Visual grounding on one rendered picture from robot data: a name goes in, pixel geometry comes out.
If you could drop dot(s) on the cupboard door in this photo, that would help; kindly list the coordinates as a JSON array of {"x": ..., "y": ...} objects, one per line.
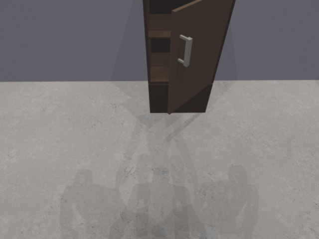
[{"x": 204, "y": 21}]

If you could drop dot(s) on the handle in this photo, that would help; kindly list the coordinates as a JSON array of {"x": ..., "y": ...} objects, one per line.
[{"x": 188, "y": 46}]

